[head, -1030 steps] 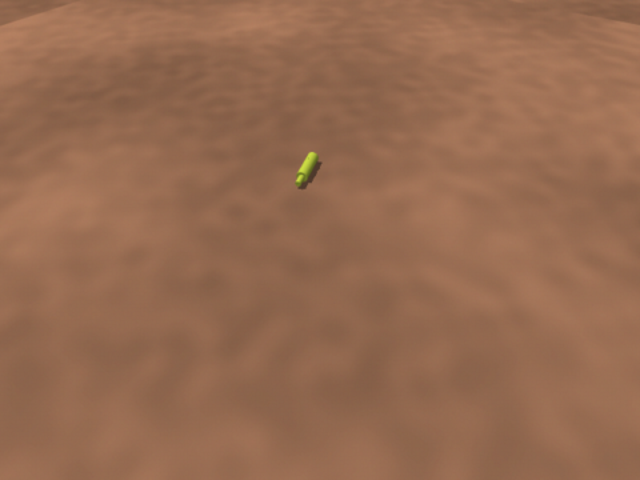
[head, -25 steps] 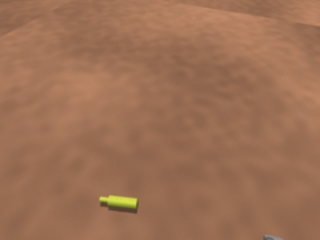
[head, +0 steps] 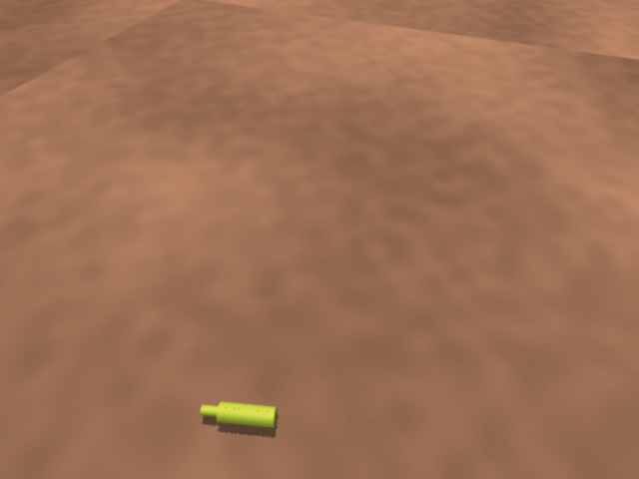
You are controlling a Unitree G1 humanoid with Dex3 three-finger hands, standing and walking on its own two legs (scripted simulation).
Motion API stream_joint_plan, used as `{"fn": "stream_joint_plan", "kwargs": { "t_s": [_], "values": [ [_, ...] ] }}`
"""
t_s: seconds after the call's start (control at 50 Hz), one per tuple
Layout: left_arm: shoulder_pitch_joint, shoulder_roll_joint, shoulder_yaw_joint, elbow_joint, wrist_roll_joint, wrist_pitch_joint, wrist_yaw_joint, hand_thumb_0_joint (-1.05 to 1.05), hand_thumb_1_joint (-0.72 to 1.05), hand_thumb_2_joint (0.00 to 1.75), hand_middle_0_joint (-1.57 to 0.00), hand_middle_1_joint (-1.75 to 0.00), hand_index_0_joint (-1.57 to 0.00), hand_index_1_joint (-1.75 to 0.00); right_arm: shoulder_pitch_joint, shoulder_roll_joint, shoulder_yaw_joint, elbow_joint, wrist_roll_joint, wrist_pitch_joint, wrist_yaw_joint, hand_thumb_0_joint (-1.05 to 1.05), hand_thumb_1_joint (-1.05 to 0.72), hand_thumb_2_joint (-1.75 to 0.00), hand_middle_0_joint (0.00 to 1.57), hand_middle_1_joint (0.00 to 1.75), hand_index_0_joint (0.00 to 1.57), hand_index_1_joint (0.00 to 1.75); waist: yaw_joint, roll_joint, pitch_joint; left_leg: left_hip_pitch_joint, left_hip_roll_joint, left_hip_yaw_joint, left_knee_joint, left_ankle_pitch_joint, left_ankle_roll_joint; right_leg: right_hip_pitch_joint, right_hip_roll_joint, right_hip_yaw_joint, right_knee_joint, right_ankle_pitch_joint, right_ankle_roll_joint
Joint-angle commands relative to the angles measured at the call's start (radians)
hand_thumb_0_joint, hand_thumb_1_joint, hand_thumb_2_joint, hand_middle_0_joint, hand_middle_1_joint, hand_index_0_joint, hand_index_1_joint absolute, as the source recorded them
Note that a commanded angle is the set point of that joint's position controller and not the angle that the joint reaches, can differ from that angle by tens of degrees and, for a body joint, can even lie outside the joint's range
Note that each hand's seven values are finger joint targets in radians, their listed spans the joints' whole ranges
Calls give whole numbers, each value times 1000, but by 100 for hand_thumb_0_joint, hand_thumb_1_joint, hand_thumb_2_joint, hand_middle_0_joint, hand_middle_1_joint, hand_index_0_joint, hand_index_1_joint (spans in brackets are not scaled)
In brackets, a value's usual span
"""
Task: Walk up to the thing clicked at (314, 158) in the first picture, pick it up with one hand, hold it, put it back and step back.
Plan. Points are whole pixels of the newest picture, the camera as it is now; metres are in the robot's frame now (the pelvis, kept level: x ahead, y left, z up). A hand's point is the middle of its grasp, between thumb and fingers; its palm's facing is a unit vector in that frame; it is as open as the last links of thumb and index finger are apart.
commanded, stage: stand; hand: left
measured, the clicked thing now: (238, 413) +0.46 +0.26 -0.75
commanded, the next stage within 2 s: walk up in 0.74 s
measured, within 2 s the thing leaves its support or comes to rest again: neither
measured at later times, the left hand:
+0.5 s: hand out of the picture +0.10 +0.25 -0.15, palm faces -0.03 -0.94 -0.35, open 7.4 cm
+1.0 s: hand out of the picture +0.09 +0.29 -0.18, palm faces -0.03 -0.92 -0.38, open 7.4 cm
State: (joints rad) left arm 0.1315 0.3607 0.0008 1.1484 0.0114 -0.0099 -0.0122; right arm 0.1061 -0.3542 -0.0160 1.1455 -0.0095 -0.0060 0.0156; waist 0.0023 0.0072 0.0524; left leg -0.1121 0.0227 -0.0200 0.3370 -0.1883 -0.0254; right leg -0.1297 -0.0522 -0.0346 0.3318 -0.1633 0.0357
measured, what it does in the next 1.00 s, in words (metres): stands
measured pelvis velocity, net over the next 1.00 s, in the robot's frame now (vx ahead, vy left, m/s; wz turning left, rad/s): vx -0.03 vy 0.02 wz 0.00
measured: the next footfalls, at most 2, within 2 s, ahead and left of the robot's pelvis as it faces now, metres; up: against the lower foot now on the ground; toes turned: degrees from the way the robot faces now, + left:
right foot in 1.38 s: -0.11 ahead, -0.11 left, +0.00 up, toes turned -2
left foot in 1.70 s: -0.17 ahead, +0.13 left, +0.00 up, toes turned -3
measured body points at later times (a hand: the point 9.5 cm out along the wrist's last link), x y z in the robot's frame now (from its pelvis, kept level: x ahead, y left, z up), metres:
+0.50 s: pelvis +0.01 -0.01 +0.00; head +0.02 -0.01 +0.45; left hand +0.10 +0.30 -0.13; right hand +0.09 -0.31 -0.13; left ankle +0.00 +0.14 -0.75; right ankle +0.01 -0.14 -0.75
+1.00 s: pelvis -0.03 +0.02 -0.02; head +0.03 +0.02 +0.42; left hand +0.09 +0.33 -0.15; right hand +0.06 -0.31 -0.14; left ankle -0.03 +0.13 -0.74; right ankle +0.01 -0.14 -0.75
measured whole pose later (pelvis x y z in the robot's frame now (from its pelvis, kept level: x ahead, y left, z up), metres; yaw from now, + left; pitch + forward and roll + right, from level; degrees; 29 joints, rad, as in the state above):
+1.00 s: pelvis -0.03 +0.02 -0.02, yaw +0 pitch -2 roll +0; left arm 0.04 0.40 0.05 0.96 0.01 0.06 0.01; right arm 0.08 -0.42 -0.06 0.99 0.01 0.05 0.01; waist -0.01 -0.01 0.17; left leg -0.31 -0.01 -0.02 0.73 -0.33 0.06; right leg -0.34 -0.08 -0.01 0.63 -0.26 0.03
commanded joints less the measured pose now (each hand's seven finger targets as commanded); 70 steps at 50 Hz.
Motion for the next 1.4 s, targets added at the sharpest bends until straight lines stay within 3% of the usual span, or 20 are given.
{"fn": "stream_joint_plan", "kwargs": {
  "t_s": [0.0,0.7,0.72,0.76,0.84,0.9,0.92,0.94,0.96,0.98,1.0,1.02,1.04,1.1,1.2,1.24,1.3,1.34,1.36,1.38],
  "values": [
    [-50,220,41,-59,2,-26,16,0,90,90,-20,-30,-20,-30,-66,-217,-33,-70,1,-24,-13,0,-90,-90,20,30,20,30,5,-6,-80,-35,105,-76,-70,85,39,43,-91,75,-42,52,-43],
    [-72,216,43,-72,-1,-24,18,0,90,90,-20,-30,-20,-30,-41,-216,-20,-79,3,-19,-20,0,-90,-90,20,30,20,30,-5,-13,-94,11,112,-51,-42,196,34,56,-90,71,-48,179,-46],
    [-70,267,84,-95,-24,-8,27,0,90,90,-20,-30,-20,-30,-74,-260,-38,-84,13,3,-20,0,-90,-90,20,30,20,30,11,-14,27,-59,92,-56,64,361,53,-20,-83,79,41,383,-53],
    [-49,260,90,-126,-27,2,35,0,90,90,-20,-30,-20,-30,-35,-243,-44,-107,25,14,-22,0,-90,-90,20,30,20,30,1,-32,-76,-41,83,-26,146,431,59,20,-96,69,94,492,-86],
    [-95,283,105,-200,-21,25,34,0,90,90,-20,-30,-20,-30,-9,-239,-60,-150,24,37,-22,0,-90,-90,20,30,20,30,-8,-94,-171,-45,13,0,330,219,64,-43,-191,153,110,435,-177],
    [-162,306,109,-260,2,40,36,0,90,90,-20,-30,-20,-30,61,-215,-72,-172,14,58,-14,0,-90,-90,20,30,20,30,-29,-221,-124,-65,-45,2,517,-219,78,-209,-293,228,97,325,-265],
    [-179,304,109,-273,8,43,36,0,90,90,-20,-30,-20,-30,86,-214,-77,-177,12,62,-10,0,-90,-90,20,30,20,30,-42,-227,-103,-58,-32,-21,529,-294,85,-268,-298,225,110,276,-266],
    [-209,308,108,-292,11,46,37,0,90,90,-20,-30,-20,-30,127,-219,-84,-180,13,60,-7,0,-90,-90,20,30,20,30,-68,-231,-97,-53,-13,-37,459,-235,97,-281,-276,206,166,246,-238],
    [-220,280,101,-306,7,51,38,0,90,90,-20,-30,-20,-30,153,-239,-96,-179,7,52,-8,0,-90,-90,20,30,20,30,-76,-155,-91,-65,27,-62,359,-7,113,-276,-191,149,302,173,-182],
    [-180,216,90,-312,-6,60,42,0,90,90,-20,-30,-20,-30,132,-291,-106,-197,-7,42,-12,0,-90,-90,20,30,20,30,-64,99,-59,-135,169,-242,105,304,140,-280,1,60,515,-25,-100],
    [-133,181,89,-312,-7,72,50,0,90,90,-20,-30,-20,-30,98,-352,-119,-221,-20,32,-14,0,-90,-90,20,30,20,30,-37,211,-57,-124,277,-423,8,455,189,-342,139,131,660,-442,-73],
    [-88,195,96,-313,-3,77,57,0,90,90,-20,-30,-20,-30,58,-387,-125,-245,-26,25,-18,0,-90,-90,20,30,20,30,-17,164,-82,-130,335,-439,40,566,269,-335,154,201,808,-512,-71],
    [-80,201,97,-299,-1,79,63,0,90,90,-20,-30,-20,-30,29,-386,-123,-268,-27,25,-22,0,-90,-90,20,30,20,30,-19,162,-101,-142,349,-467,41,540,288,-336,171,256,891,-519,-72],
    [10,220,97,-274,-13,76,57,0,90,90,-20,-30,-20,-30,-62,-296,-109,-315,-29,16,-46,0,-90,-90,20,30,20,30,44,147,-92,-82,239,-254,123,456,244,-387,143,242,960,-364,-56],
    [-25,212,107,-336,6,61,42,0,90,90,-20,-30,-20,-30,64,-278,-115,-321,-20,17,-59,0,-90,-90,20,30,20,30,-28,114,-116,91,255,-236,184,511,284,-360,105,172,696,-385,-1],
    [-24,205,112,-351,6,53,36,0,90,90,-20,-30,-20,-30,84,-287,-112,-326,-20,19,-57,0,-90,-90,20,30,20,30,-40,137,-121,89,234,-217,188,475,262,-302,94,128,542,-360,-5],
    [82,186,119,-317,12,44,30,0,90,90,-20,-30,-20,-30,32,-301,-108,-349,-12,33,-50,0,-90,-90,20,30,20,30,2,181,-161,17,225,-196,238,392,229,-135,80,55,256,-226,-33],
    [124,211,133,-305,27,33,35,0,90,90,-20,-30,-20,-30,18,-266,-92,-356,3,43,-44,0,-90,-90,20,30,20,30,24,110,-163,-143,171,-152,300,267,144,21,38,98,97,9,-72],
    [115,283,153,-326,36,28,33,0,90,90,-20,-30,-20,-30,24,-232,-80,-372,10,42,-42,0,-90,-90,20,30,20,30,14,-64,-132,-319,62,-108,407,60,83,59,-109,328,80,87,-135],
    [64,367,166,-350,21,34,28,0,90,90,-20,-30,-20,-30,-38,-206,-81,-381,17,44,-54,0,-90,-90,20,30,20,30,60,-287,-74,-348,-121,-20,657,-405,36,-110,-320,536,22,276,-326]
  ]
}}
